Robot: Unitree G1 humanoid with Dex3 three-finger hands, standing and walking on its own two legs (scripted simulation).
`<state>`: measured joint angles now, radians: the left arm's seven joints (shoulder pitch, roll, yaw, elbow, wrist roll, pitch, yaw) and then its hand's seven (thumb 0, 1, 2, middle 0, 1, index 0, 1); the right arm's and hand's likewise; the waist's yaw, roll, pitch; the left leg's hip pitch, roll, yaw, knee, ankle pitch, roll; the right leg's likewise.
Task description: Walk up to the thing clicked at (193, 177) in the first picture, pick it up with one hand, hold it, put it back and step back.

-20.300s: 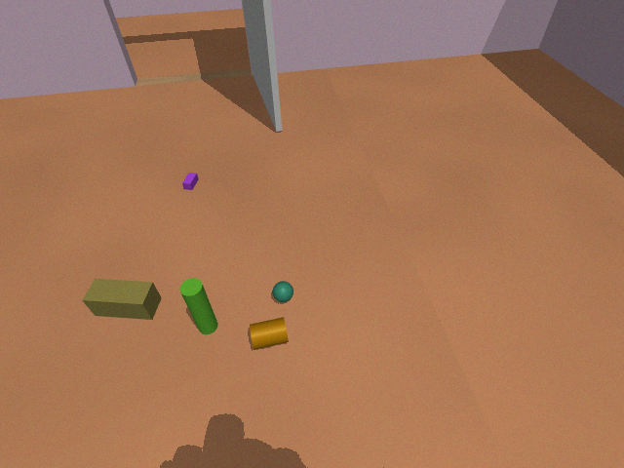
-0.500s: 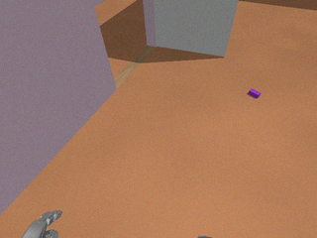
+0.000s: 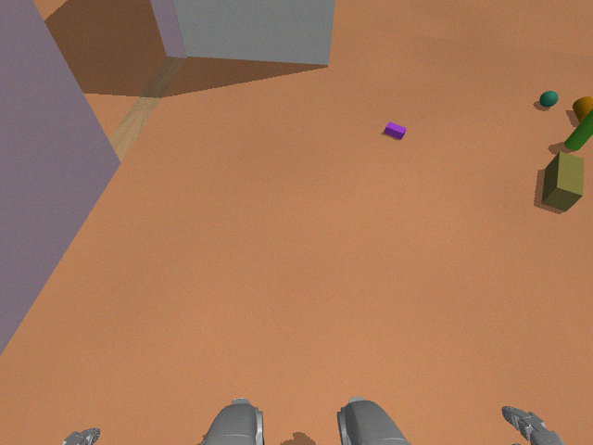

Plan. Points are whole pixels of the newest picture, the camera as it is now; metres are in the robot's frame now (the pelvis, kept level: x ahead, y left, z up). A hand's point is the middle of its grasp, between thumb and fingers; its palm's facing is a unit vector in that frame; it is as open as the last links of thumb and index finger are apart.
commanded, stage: walk up
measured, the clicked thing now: (395, 130) +1.47 -0.40 -0.71
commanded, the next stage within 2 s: stand in 1.78 s
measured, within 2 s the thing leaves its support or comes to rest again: neither
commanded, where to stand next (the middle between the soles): +0.08 -0.02 m, yaw -25 degrees
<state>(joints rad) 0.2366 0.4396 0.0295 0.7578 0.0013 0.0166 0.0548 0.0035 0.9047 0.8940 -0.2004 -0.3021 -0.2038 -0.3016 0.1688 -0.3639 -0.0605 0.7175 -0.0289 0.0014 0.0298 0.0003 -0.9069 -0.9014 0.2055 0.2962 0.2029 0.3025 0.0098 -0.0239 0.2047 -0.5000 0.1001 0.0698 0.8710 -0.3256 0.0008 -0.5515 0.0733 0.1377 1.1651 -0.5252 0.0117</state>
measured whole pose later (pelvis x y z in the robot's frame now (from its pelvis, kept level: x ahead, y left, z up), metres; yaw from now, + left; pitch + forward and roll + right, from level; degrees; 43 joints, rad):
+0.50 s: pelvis -0.02 -0.01 +0.01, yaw -17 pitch -1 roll +0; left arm 0.30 0.41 0.06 0.78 0.03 -0.01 0.00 0.00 0.90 0.89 -0.20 -0.30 -0.21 -0.30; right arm 0.24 -0.46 -0.06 0.82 -0.01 0.00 0.00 0.00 -0.91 -0.90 0.20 0.30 0.20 0.30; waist 0.01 0.04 0.08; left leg -0.51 0.09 0.04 1.02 -0.45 0.01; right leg -0.39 0.06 0.09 0.81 -0.39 -0.02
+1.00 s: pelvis -0.02 -0.02 +0.02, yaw -25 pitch -2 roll +0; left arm 0.24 0.39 0.03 0.91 0.02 -0.05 0.01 0.00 0.90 0.89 -0.20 -0.30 -0.20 -0.30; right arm 0.24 -0.42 -0.04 0.89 -0.01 0.01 0.01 0.00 -0.91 -0.90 0.20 0.30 0.20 0.30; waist -0.01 0.04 0.09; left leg -0.37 0.09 0.02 0.85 -0.54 0.02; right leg -0.37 0.04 0.03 0.73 -0.32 -0.02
